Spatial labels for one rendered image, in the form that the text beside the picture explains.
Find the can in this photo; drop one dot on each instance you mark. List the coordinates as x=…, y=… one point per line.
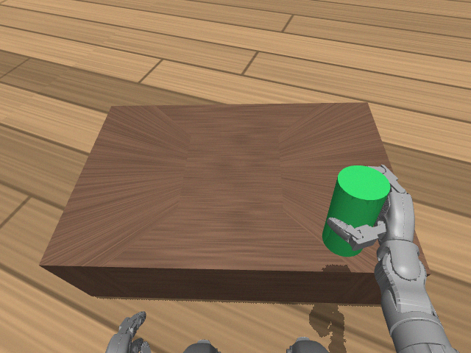
x=358, y=197

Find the right robot arm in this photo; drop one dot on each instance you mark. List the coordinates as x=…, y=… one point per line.
x=411, y=319

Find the left robot hand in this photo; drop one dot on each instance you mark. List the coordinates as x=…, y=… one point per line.
x=122, y=341

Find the right robot hand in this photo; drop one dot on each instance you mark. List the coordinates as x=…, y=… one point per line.
x=395, y=221

